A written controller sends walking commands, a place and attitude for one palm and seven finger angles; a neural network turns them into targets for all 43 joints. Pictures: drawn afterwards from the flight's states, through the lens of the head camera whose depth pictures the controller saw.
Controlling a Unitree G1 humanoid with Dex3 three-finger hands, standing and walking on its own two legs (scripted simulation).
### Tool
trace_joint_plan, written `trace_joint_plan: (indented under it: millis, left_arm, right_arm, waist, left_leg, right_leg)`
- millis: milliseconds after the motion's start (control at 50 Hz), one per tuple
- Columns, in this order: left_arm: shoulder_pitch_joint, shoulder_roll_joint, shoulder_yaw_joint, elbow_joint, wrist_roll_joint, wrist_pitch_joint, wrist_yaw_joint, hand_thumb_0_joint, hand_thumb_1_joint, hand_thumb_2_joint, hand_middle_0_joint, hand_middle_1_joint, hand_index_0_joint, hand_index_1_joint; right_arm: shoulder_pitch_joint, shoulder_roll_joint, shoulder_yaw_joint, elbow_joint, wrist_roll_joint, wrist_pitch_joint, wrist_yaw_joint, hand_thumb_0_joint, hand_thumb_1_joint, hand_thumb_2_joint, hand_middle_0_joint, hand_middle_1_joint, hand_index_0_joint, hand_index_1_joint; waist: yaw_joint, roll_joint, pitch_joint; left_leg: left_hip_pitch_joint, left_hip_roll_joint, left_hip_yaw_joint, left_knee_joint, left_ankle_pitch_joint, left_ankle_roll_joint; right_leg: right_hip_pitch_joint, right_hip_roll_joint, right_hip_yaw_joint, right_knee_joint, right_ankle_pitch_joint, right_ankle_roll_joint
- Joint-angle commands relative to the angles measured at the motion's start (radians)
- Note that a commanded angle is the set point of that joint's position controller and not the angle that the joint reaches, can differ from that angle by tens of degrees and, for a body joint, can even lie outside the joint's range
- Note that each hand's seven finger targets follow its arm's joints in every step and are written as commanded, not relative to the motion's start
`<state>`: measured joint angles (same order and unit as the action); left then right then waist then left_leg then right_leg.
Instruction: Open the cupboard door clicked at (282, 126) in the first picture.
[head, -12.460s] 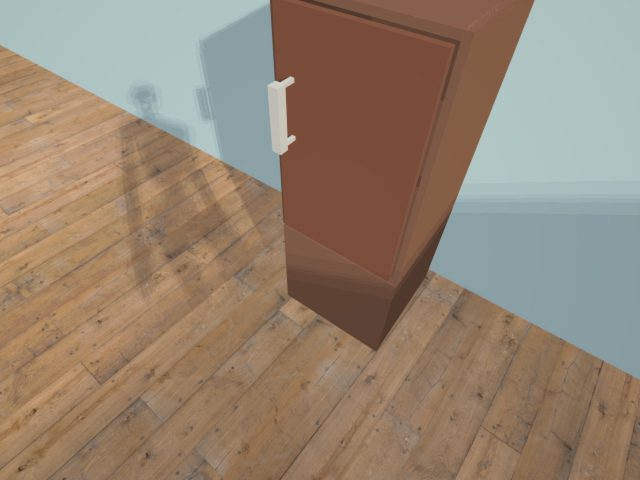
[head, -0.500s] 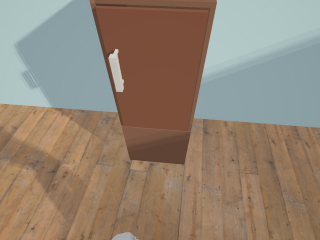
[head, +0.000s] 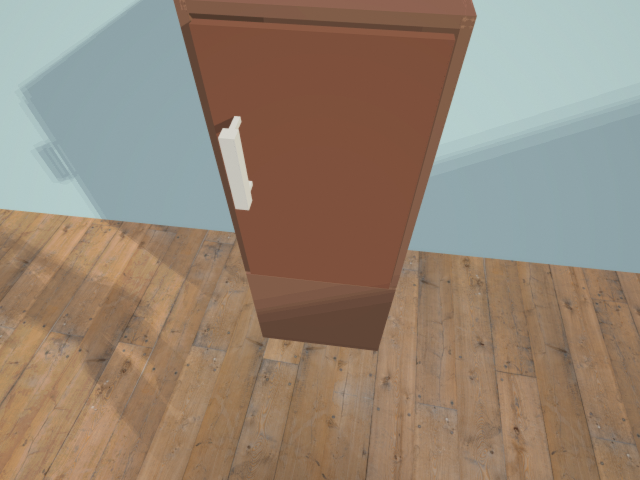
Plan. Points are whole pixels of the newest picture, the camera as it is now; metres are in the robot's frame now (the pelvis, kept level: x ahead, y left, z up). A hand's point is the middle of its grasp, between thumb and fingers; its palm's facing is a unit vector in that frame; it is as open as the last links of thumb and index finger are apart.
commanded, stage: come to a stop and stand still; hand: left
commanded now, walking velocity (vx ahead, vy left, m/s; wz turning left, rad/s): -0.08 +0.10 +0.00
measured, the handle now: (240, 164) +0.57 +0.18 +0.04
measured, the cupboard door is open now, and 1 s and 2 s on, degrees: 0 0 0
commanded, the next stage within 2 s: look again from close up in 1.08 s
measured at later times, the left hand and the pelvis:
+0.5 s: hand out of the picture +0.04 +0.20 -0.16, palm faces +0.03 -0.96 -0.28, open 7.4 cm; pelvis -0.03 +0.00 +0.00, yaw +1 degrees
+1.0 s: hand out of the picture -0.08 +0.24 -0.17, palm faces +0.04 -0.97 -0.24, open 7.4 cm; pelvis -0.08 +0.03 +0.00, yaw +1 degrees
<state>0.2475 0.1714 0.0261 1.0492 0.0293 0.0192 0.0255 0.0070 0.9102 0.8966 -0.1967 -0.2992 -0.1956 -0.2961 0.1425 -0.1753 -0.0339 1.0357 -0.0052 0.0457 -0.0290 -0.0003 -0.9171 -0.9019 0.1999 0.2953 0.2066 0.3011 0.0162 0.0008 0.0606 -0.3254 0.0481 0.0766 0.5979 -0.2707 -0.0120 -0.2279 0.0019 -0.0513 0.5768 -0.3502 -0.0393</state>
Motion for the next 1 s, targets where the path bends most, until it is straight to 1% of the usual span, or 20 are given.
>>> trace_joint_plan:
  millis: [0, 60, 80, 100, 140, 180, 200, 260, 300, 320, 340, 360, 400, 420, 460, 500, 560, 640, 760, 980]
  left_arm:
    - [0.029, 0.164, 0.031, -0.037, -0.001, -0.015, 0.016, 0.000, 0.900, 0.900, -0.200, -0.300, -0.200, -0.300]
    - [0.010, 0.179, 0.041, -0.031, -0.004, -0.015, 0.021, 0.000, 0.900, 0.900, -0.200, -0.300, -0.200, -0.300]
    - [0.011, 0.179, 0.042, -0.026, -0.009, -0.015, 0.022, 0.000, 0.900, 0.900, -0.200, -0.300, -0.200, -0.300]
    - [0.011, 0.178, 0.042, -0.027, -0.016, -0.013, 0.022, 0.000, 0.900, 0.900, -0.200, -0.300, -0.200, -0.300]
    - [0.007, 0.140, 0.032, -0.050, -0.019, -0.006, 0.026, 0.000, 0.900, 0.900, -0.200, -0.300, -0.200, -0.300]
    - [-0.024, 0.124, 0.025, -0.056, -0.022, 0.005, 0.022, 0.000, 0.900, 0.900, -0.200, -0.300, -0.200, -0.300]
    - [-0.030, 0.118, 0.023, -0.058, -0.023, 0.008, 0.020, 0.000, 0.900, 0.900, -0.200, -0.300, -0.200, -0.300]
    - [-0.016, 0.114, 0.019, -0.049, -0.020, 0.017, 0.012, 0.000, 0.900, 0.900, -0.200, -0.300, -0.200, -0.300]
    - [0.004, 0.124, 0.018, -0.034, -0.017, 0.011, 0.009, 0.000, 0.900, 0.900, -0.200, -0.300, -0.200, -0.300]
    - [0.048, 0.231, -0.003, -0.119, -0.014, -0.013, 0.013, 0.000, 0.900, 0.900, -0.200, -0.300, -0.200, -0.300]
    - [0.047, 0.176, 0.018, -0.138, -0.021, -0.018, 0.020, 0.000, 0.900, 0.900, -0.200, -0.300, -0.200, -0.300]
    - [0.038, 0.184, 0.021, -0.157, -0.017, -0.024, 0.021, 0.000, 0.900, 0.900, -0.200, -0.300, -0.200, -0.300]
    - [0.041, 0.189, 0.030, -0.178, -0.013, -0.026, 0.025, 0.000, 0.900, 0.900, -0.200, -0.300, -0.200, -0.300]
    - [0.043, 0.187, 0.028, -0.187, -0.008, -0.027, 0.026, 0.000, 0.900, 0.900, -0.200, -0.300, -0.200, -0.300]
    - [0.017, 0.179, 0.025, -0.203, -0.006, -0.029, 0.029, 0.000, 0.900, 0.900, -0.200, -0.300, -0.200, -0.300]
    - [-0.012, 0.183, 0.022, -0.216, -0.010, -0.032, 0.028, 0.000, 0.900, 0.900, -0.200, -0.300, -0.200, -0.300]
    - [-0.005, 0.187, 0.019, -0.207, -0.013, -0.023, 0.020, 0.000, 0.900, 0.900, -0.200, -0.300, -0.200, -0.300]
    - [0.026, 0.192, 0.017, -0.180, -0.011, -0.026, 0.012, 0.000, 0.900, 0.900, -0.200, -0.300, -0.200, -0.300]
    - [0.052, 0.188, 0.020, -0.153, -0.005, -0.026, 0.003, 0.000, 0.900, 0.900, -0.200, -0.300, -0.200, -0.300]
    - [0.097, 0.184, 0.016, -0.075, -0.004, -0.036, -0.001, 0.000, 0.900, 0.900, -0.200, -0.300, -0.200, -0.300]
  right_arm:
    - [0.051, -0.075, -0.024, -0.040, 0.002, 0.001, -0.004, 0.000, -0.900, -0.900, 0.200, 0.300, 0.200, 0.300]
    - [0.070, -0.081, -0.016, -0.029, 0.002, -0.006, -0.006, 0.000, -0.900, -0.900, 0.200, 0.300, 0.200, 0.300]
    - [0.084, -0.088, -0.014, -0.018, 0.002, -0.012, -0.006, 0.000, -0.900, -0.900, 0.200, 0.300, 0.200, 0.300]
    - [0.106, -0.107, -0.012, -0.012, 0.000, -0.021, -0.006, 0.000, -0.900, -0.900, 0.200, 0.300, 0.200, 0.300]
    - [0.130, -0.154, -0.020, -0.008, -0.009, -0.025, -0.009, 0.000, -0.900, -0.900, 0.200, 0.300, 0.200, 0.300]
    - [0.115, -0.176, -0.019, -0.015, -0.007, -0.027, -0.021, 0.000, -0.900, -0.900, 0.200, 0.300, 0.200, 0.300]
    - [0.118, -0.175, -0.017, -0.014, -0.009, -0.029, -0.023, 0.000, -0.900, -0.900, 0.200, 0.300, 0.200, 0.300]
    - [0.085, -0.172, -0.013, -0.022, -0.010, -0.035, -0.022, 0.000, -0.900, -0.900, 0.200, 0.300, 0.200, 0.300]
    - [0.069, -0.160, -0.011, -0.027, -0.006, -0.034, -0.017, 0.000, -0.900, -0.900, 0.200, 0.300, 0.200, 0.300]
    - [0.076, -0.196, -0.014, -0.128, -0.011, -0.049, -0.005, 0.000, -0.900, -0.900, 0.200, 0.300, 0.200, 0.300]
    - [0.085, -0.174, -0.024, -0.144, -0.021, -0.065, -0.007, 0.000, -0.900, -0.900, 0.200, 0.300, 0.200, 0.300]
    - [0.126, -0.138, -0.026, -0.148, -0.020, -0.063, -0.010, 0.000, -0.900, -0.900, 0.200, 0.300, 0.200, 0.300]
    - [0.131, -0.087, -0.024, -0.167, -0.016, -0.047, -0.005, 0.000, -0.900, -0.900, 0.200, 0.300, 0.200, 0.300]
    - [0.134, -0.077, -0.021, -0.180, -0.018, -0.041, -0.001, 0.000, -0.900, -0.900, 0.200, 0.300, 0.200, 0.300]
    - [0.134, -0.073, -0.027, -0.184, -0.016, -0.035, 0.002, 0.000, -0.900, -0.900, 0.200, 0.300, 0.200, 0.300]
    - [0.167, -0.087, -0.029, -0.167, -0.016, -0.044, 0.006, 0.000, -0.900, -0.900, 0.200, 0.300, 0.200, 0.300]
    - [0.145, -0.130, -0.028, -0.152, -0.019, -0.053, 0.012, 0.000, -0.900, -0.900, 0.200, 0.300, 0.200, 0.300]
    - [0.128, -0.159, -0.028, -0.153, -0.021, -0.055, 0.014, 0.000, -0.900, -0.900, 0.200, 0.300, 0.200, 0.300]
    - [0.131, -0.179, -0.030, -0.136, -0.024, -0.056, 0.016, 0.000, -0.900, -0.900, 0.200, 0.300, 0.200, 0.300]
    - [0.147, -0.199, -0.027, -0.067, -0.017, -0.062, 0.015, 0.000, -0.900, -0.900, 0.200, 0.300, 0.200, 0.300]
  waist:
    - [-0.020, -0.137, -0.065]
    - [-0.016, -0.141, -0.062]
    - [-0.016, -0.128, -0.083]
    - [-0.016, -0.090, -0.121]
    - [-0.008, 0.030, -0.122]
    - [-0.005, 0.146, -0.103]
    - [-0.003, 0.146, -0.096]
    - [0.018, 0.157, -0.078]
    - [0.024, 0.104, -0.067]
    - [-0.001, 0.136, -0.062]
    - [0.002, 0.087, -0.185]
    - [-0.017, 0.023, -0.259]
    - [-0.016, -0.157, -0.189]
    - [-0.019, -0.196, -0.158]
    - [-0.036, -0.175, -0.075]
    - [-0.054, -0.123, -0.051]
    - [-0.031, 0.039, 0.018]
    - [-0.019, -0.001, 0.039]
    - [-0.017, 0.043, 0.015]
    - [-0.016, 0.013, 0.006]
  left_leg:
    - [-0.021, -0.020, -0.061, 0.188, -0.198, -0.016]
    - [-0.010, -0.009, -0.062, 0.027, -0.127, -0.024]
    - [0.037, 0.001, -0.064, -0.072, 0.007, -0.022]
    - [0.127, 0.033, -0.079, -0.137, 0.317, -0.009]
    - [0.213, 0.133, -0.127, -0.124, 0.672, 0.037]
    - [0.187, 0.193, -0.195, -0.176, 0.784, 0.102]
    - [0.185, 0.209, -0.219, -0.193, 0.806, 0.123]
    - [0.137, 0.200, -0.212, -0.220, 0.616, 0.134]
    - [0.083, 0.136, -0.179, -0.211, 0.392, 0.084]
    - [0.150, 0.072, -0.132, -0.157, 0.490, 0.039]
    - [0.162, 0.075, -0.116, -0.042, 0.490, 0.044]
    - [0.141, 0.044, -0.095, 0.008, 0.419, 0.039]
    - [-0.018, -0.026, -0.058, 0.039, -0.022, 0.019]
    - [-0.042, -0.030, -0.065, 0.062, -0.110, 0.026]
    - [-0.026, -0.022, -0.073, 0.050, -0.092, 0.031]
    - [0.071, -0.011, -0.076, -0.050, 0.058, 0.039]
    - [0.049, 0.044, -0.138, -0.132, 0.103, 0.060]
    - [-0.027, 0.042, -0.159, -0.190, -0.085, 0.063]
    - [-0.054, 0.052, -0.194, -0.262, -0.229, 0.067]
    - [-0.040, 0.056, -0.204, -0.292, -0.221, 0.062]
  right_leg:
    - [0.060, -0.296, 0.242, -0.164, 0.843, -0.170]
    - [0.142, -0.280, 0.213, -0.096, 0.916, -0.150]
    - [0.159, -0.261, 0.205, -0.061, 0.908, -0.126]
    - [0.144, -0.215, 0.163, -0.026, 0.848, -0.076]
    - [0.068, -0.107, 0.096, 0.002, 0.530, -0.012]
    - [0.062, -0.056, 0.043, 0.040, 0.272, 0.023]
    - [0.051, -0.039, 0.046, 0.057, 0.119, 0.024]
    - [0.078, -0.039, 0.059, 0.006, 0.027, 0.023]
    - [0.130, -0.057, 0.093, -0.100, 0.211, 0.016]
    - [0.082, -0.069, 0.059, -0.096, 0.305, 0.010]
    - [0.052, -0.109, 0.114, -0.053, 0.403, 0.006]
    - [0.122, -0.150, 0.153, -0.056, 0.575, -0.018]
    - [0.162, -0.237, 0.245, -0.113, 0.617, -0.071]
    - [0.148, -0.255, 0.260, -0.130, 0.603, -0.088]
    - [0.039, -0.240, 0.247, -0.154, 0.481, -0.097]
    - [-0.046, -0.185, 0.195, -0.152, 0.343, -0.064]
    - [-0.103, -0.087, 0.126, -0.136, 0.080, -0.011]
    - [-0.074, -0.079, 0.131, -0.175, -0.035, -0.006]
    - [-0.069, -0.073, 0.110, -0.188, -0.092, 0.006]
    - [-0.051, -0.094, 0.131, -0.230, -0.075, 0.009]
